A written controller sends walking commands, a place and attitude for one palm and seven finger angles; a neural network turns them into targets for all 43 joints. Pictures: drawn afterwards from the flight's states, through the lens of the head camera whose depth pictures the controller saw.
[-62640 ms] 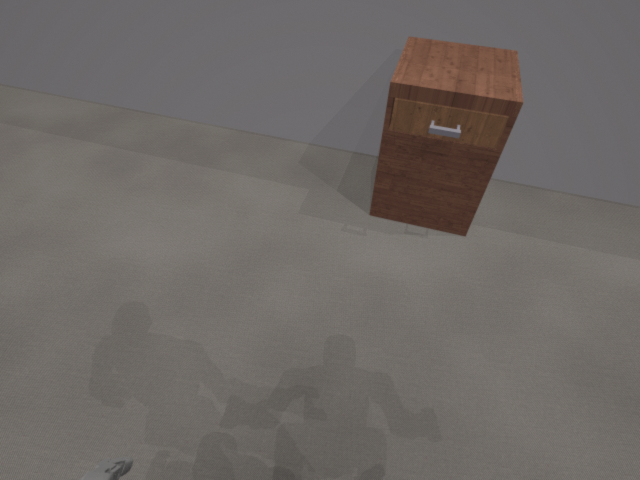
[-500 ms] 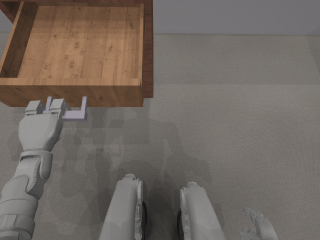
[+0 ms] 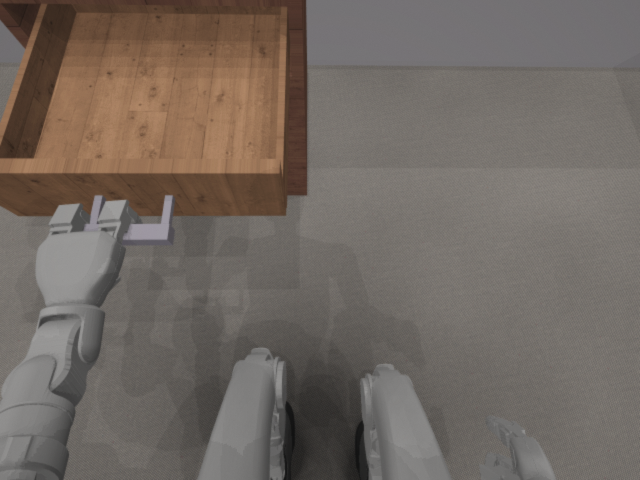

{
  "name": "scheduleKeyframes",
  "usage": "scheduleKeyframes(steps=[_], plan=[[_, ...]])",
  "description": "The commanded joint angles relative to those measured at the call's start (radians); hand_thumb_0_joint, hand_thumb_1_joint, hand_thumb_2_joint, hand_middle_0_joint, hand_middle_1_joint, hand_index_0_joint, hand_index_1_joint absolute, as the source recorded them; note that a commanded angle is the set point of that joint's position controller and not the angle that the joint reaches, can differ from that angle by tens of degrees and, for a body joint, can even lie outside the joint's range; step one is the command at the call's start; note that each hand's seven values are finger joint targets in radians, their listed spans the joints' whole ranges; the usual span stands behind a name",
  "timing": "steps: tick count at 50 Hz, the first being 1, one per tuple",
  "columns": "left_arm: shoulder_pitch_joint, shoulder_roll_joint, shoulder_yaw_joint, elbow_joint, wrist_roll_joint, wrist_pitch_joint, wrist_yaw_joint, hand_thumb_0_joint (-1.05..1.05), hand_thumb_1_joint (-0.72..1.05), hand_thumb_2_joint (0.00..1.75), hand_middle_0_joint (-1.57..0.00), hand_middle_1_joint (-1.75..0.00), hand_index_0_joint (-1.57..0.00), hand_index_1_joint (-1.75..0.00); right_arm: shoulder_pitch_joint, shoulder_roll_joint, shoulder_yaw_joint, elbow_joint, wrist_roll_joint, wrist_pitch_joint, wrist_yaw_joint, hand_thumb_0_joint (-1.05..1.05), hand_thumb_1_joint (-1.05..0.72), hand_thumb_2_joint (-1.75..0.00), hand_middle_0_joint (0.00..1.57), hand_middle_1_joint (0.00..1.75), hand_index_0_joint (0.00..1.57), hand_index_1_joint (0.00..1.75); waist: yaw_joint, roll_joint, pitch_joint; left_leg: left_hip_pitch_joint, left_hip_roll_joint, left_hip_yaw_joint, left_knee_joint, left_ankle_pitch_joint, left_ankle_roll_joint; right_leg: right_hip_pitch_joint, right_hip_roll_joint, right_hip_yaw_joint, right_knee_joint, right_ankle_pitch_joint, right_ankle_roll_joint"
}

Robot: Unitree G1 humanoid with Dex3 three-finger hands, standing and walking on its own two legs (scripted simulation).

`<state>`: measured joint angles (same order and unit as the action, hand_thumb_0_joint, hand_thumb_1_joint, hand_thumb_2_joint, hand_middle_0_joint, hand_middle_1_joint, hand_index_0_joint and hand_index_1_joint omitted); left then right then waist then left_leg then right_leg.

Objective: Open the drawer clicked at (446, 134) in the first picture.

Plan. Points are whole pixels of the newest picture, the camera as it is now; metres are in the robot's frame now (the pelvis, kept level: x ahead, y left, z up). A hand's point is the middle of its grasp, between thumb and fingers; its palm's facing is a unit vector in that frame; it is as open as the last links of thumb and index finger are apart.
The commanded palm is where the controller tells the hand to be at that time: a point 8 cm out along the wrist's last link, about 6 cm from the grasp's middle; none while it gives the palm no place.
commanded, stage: pull the drawer open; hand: left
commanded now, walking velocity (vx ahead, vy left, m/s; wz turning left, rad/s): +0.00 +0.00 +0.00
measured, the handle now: (131, 219) +0.41 +0.28 -0.04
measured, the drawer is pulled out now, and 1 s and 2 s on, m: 0.27 0.27 0.27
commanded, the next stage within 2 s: open the thumb to release the handle in 0.30 s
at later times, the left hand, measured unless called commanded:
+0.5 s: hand (106, 269) +0.35 +0.31 -0.07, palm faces -0.03 -0.03 -1.00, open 5.8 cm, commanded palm +0.34 +0.29 -0.02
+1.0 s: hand (107, 269) +0.35 +0.31 -0.07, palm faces -0.01 -0.04 -1.00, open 13.3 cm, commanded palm +0.34 +0.29 -0.02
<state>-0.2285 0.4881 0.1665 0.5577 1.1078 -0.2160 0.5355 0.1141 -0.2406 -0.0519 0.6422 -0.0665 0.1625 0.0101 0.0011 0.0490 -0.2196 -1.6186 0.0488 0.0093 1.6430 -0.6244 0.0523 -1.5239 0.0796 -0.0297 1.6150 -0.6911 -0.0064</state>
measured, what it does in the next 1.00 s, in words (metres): stands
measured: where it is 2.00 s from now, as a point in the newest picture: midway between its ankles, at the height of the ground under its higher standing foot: (325, 479)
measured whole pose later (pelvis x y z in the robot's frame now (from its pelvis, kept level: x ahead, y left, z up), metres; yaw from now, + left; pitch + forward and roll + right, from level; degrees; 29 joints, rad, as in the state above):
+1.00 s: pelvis -0.02 -0.01 -0.01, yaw +1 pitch +33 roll -5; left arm -0.39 0.53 0.16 0.75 1.14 -0.28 0.56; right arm 0.15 -0.25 -0.05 0.70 -0.07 0.13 0.00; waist 0.00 0.06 -0.22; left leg -1.67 0.04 -0.02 1.68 -0.59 0.04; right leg -1.57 0.07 -0.06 1.66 -0.67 -0.02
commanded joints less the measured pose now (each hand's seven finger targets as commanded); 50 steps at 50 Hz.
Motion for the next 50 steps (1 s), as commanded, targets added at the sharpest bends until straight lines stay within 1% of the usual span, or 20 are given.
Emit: scheduleKeyframes(steps=[1, 6, 8, 15, 19, 20, 21, 24, 28, 31, 36, 38, 40, 42, 43, 45, 46, 48, 49, 50], plan=[[0.039, 0.197, 0.072, -0.133, -0.009, -0.001, 0.032, 0.0, 0.9, 0.9, -0.4, -1.35, -0.4, -1.35, 0.092, -0.15, -0.054, -0.074, 0.0, -0.017, -0.011, 0.0, -0.9, -0.9, 0.2, 0.3, 0.2, 0.3, 0.046, 0.032, -0.509, 0.536, -0.032, -0.068, -0.198, 0.406, -0.017, 0.186, 0.018, -0.015, -0.18, 0.384, -0.051], [0.052, 0.195, 0.072, -0.117, -0.004, 0.005, 0.034, 0.0, 0.9, 0.9, -0.4, -1.35, -0.4, -1.35, 0.094, -0.15, -0.054, -0.075, -0.001, -0.018, -0.012, 0.0, -0.9, -0.9, 0.2, 0.3, 0.2, 0.3, 0.044, 0.017, -0.503, 0.536, -0.032, -0.069, -0.198, 0.401, -0.017, 0.182, 0.02, -0.015, -0.182, 0.379, -0.051], [0.052, 0.195, 0.071, -0.131, -0.01, 0.005, 0.031, 0.0, 0.9, 0.9, -0.4, -1.35, -0.4, -1.35, 0.096, -0.151, -0.055, -0.076, -0.002, -0.02, -0.01, 0.0, -0.9, -0.9, 0.2, 0.3, 0.2, 0.3, 0.047, 0.051, -0.512, 0.555, -0.032, -0.07, -0.203, 0.419, -0.019, 0.183, 0.018, -0.016, -0.182, 0.385, -0.053], [0.085, 0.211, 0.092, -0.115, -0.011, 0.001, 0.028, 0.0, 0.9, 0.9, -0.4, -1.35, -0.4, -1.35, 0.092, -0.146, -0.053, -0.076, -0.001, -0.023, -0.013, 0.0, -0.9, -0.9, 0.2, 0.3, 0.2, 0.3, 0.053, 0.011, -0.496, 0.519, -0.035, -0.056, -0.189, 0.416, -0.013, 0.213, 0.022, -0.006, -0.183, 0.418, -0.051], [0.098, 0.197, 0.084, -0.156, -0.009, -0.002, 0.032, 0.0, 0.9, 0.9, -0.4, -1.35, -0.4, -1.35, 0.087, -0.148, -0.053, -0.082, -0.002, -0.019, -0.011, 0.0, -0.9, -0.9, 0.2, 0.3, 0.2, 0.3, 0.057, 0.052, -0.524, 0.568, -0.032, -0.066, -0.199, 0.446, -0.02, 0.191, 0.019, -0.011, -0.177, 0.413, -0.053], [-0.284, 0.256, 0.061, -0.155, 0.013, -0.017, 0.045, 0.0, 0.9, 0.9, -0.4, -1.35, -0.4, -1.35, 0.095, -0.16, -0.048, -0.037, -0.011, -0.022, -0.022, 0.0, -0.9, -0.9, 0.2, 0.3, 0.2, 0.3, -0.043, 0.068, -0.467, 0.517, -0.018, -0.08, -0.155, 0.406, -0.014, 0.094, 0.01, -0.014, -0.168, 0.381, -0.043], [-0.263, 0.254, 0.073, -0.106, 0.021, -0.028, 0.048, 0.0, 0.83, 0.87, -0.4, -1.34, -0.4, -1.34, 0.118, -0.158, -0.049, -0.032, -0.013, -0.032, -0.025, 0.0, -0.9, -0.9, 0.2, 0.3, 0.2, 0.3, -0.015, 0.076, -0.49, 0.517, -0.024, -0.08, -0.153, 0.385, -0.017, 0.101, 0.011, -0.025, -0.158, 0.34, -0.041], [-0.212, 0.256, 0.088, -0.024, 0.019, -0.039, 0.047, 0.0, 0.62, 0.78, -0.38, -1.32, -0.38, -1.32, 0.122, -0.163, -0.051, -0.032, -0.014, -0.04, -0.025, 0.0, -0.9, -0.9, 0.2, 0.3, 0.2, 0.3, -0.002, 0.039, -0.485, 0.503, -0.031, -0.074, -0.151, 0.372, -0.015, 0.11, 0.012, -0.023, -0.162, 0.334, -0.044], [-0.199, 0.246, 0.081, -0.055, 0.004, -0.042, 0.045, 0.0, 0.34, 0.66, -0.36, -1.29, -0.36, -1.29, 0.124, -0.166, -0.06, -0.039, -0.012, -0.034, -0.015, 0.0, -0.9, -0.9, 0.2, 0.3, 0.2, 0.3, 0.021, 0.09, -0.568, 0.565, -0.034, -0.077, -0.167, 0.399, -0.02, 0.129, 0.011, -0.022, -0.163, 0.342, -0.05], [-0.226, 0.256, 0.073, -0.055, 0.002, -0.034, 0.042, 0.0, 0.13, 0.57, -0.35, -1.27, -0.35, -1.27, 0.116, -0.165, -0.058, -0.039, -0.008, -0.027, -0.015, 0.0, -0.9, -0.9, 0.2, 0.3, 0.2, 0.3, 0.013, 0.041, -0.542, 0.529, -0.033, -0.078, -0.17, 0.341, -0.015, 0.133, 0.015, -0.023, -0.176, 0.306, -0.047], [-0.279, 0.257, 0.054, -0.023, 0.013, -0.029, 0.044, 0.0, -0.22, 0.42, -0.32, -1.23, -0.32, -1.23, 0.112, -0.162, -0.051, -0.03, -0.005, -0.031, -0.022, 0.0, -0.9, -0.9, 0.2, 0.3, 0.2, 0.3, -0.005, 0.033, -0.487, 0.479, -0.034, -0.074, -0.177, 0.25, -0.01, 0.118, 0.013, -0.02, -0.198, 0.231, -0.043], [-0.302, 0.295, 0.08, 0.008, 0.01, -0.035, 0.041, 0.0, -0.36, 0.36, -0.31, -1.22, -0.31, -1.22, 0.12, -0.162, -0.047, -0.022, -0.006, -0.04, -0.029, 0.0, -0.9, -0.9, 0.2, 0.3, 0.2, 0.3, -0.007, 0.004, -0.483, 0.434, -0.036, -0.067, -0.165, 0.222, -0.004, 0.137, 0.015, -0.01, -0.2, 0.214, -0.041], [-0.352, 0.289, 0.059, 0.016, 0.014, -0.045, 0.04, 0.0, -0.5, 0.3, -0.3, -1.2, -0.3, -1.2, 0.12, -0.161, -0.045, -0.015, -0.004, -0.048, -0.03, 0.0, -0.9, -0.9, 0.2, 0.3, 0.2, 0.3, -0.015, 0.036, -0.476, 0.426, -0.037, -0.065, -0.162, 0.195, -0.003, 0.117, 0.012, -0.01, -0.201, 0.189, -0.041], [-0.326, 0.319, 0.089, 0.043, 0.014, -0.055, 0.04, 0.0, -0.5, 0.3, -0.3, -1.2, -0.3, -1.2, 0.124, -0.162, -0.043, -0.012, -0.005, -0.053, -0.031, 0.0, -0.9, -0.9, 0.2, 0.3, 0.2, 0.3, 0.002, 0.031, -0.471, 0.409, -0.04, -0.06, -0.16, 0.203, -0.004, 0.134, 0.015, -0.005, -0.2, 0.194, -0.044], [-0.331, 0.322, 0.09, 0.036, 0.013, -0.058, 0.039, 0.0, -0.5, 0.3, -0.3, -1.2, -0.3, -1.2, 0.123, -0.164, -0.043, -0.014, -0.006, -0.053, -0.03, 0.0, -0.9, -0.9, 0.2, 0.3, 0.2, 0.3, 0.005, 0.062, -0.476, 0.427, -0.038, -0.065, -0.163, 0.213, -0.006, 0.121, 0.016, -0.007, -0.194, 0.197, -0.047], [-0.331, 0.3, 0.078, 0.03, 0.016, -0.063, 0.046, 0.0, -0.5, 0.3, -0.3, -1.2, -0.3, -1.2, 0.123, -0.162, -0.046, -0.016, -0.006, -0.052, -0.026, 0.0, -0.9, -0.9, 0.2, 0.3, 0.2, 0.3, 0.007, 0.082, -0.485, 0.448, -0.038, -0.068, -0.169, 0.213, -0.009, 0.101, 0.015, -0.012, -0.193, 0.19, -0.049], [-0.34, 0.279, 0.061, 0.033, 0.012, -0.065, 0.051, 0.0, -0.5, 0.3, -0.3, -1.2, -0.3, -1.2, 0.121, -0.161, -0.047, -0.015, -0.005, -0.053, -0.024, 0.0, -0.9, -0.9, 0.2, 0.3, 0.2, 0.3, -0.005, 0.059, -0.48, 0.435, -0.04, -0.066, -0.166, 0.199, -0.006, 0.104, 0.015, -0.01, -0.201, 0.182, -0.046], [-0.355, 0.296, 0.077, 0.045, 0.011, -0.069, 0.056, 0.0, -0.5, 0.3, -0.3, -1.2, -0.3, -1.2, 0.127, -0.163, -0.048, -0.01, -0.007, -0.058, -0.025, 0.0, -0.9, -0.9, 0.2, 0.3, 0.2, 0.3, -0.01, 0.044, -0.467, 0.427, -0.036, -0.071, -0.165, 0.192, -0.005, 0.098, 0.016, -0.012, -0.196, 0.18, -0.045], [-0.354, 0.302, 0.079, 0.034, 0.016, -0.072, 0.06, 0.0, -0.5, 0.3, -0.3, -1.2, -0.3, -1.2, 0.127, -0.167, -0.048, -0.012, -0.007, -0.058, -0.023, 0.0, -0.9, -0.9, 0.2, 0.3, 0.2, 0.3, -0.001, 0.072, -0.48, 0.442, -0.038, -0.075, -0.172, 0.198, -0.01, 0.089, 0.015, -0.017, -0.189, 0.179, -0.047], [-0.304, 0.289, 0.078, -0.029, 0.009, -0.07, 0.063, 0.0, -0.5, 0.3, -0.3, -1.2, -0.3, -1.2, 0.123, -0.165, -0.052, -0.026, -0.005, -0.054, -0.019, 0.0, -0.9, -0.9, 0.2, 0.3, 0.2, 0.3, 0.028, 0.101, -0.546, 0.508, -0.038, -0.075, -0.193, 0.227, -0.013, 0.117, 0.016, -0.017, -0.194, 0.196, -0.052]])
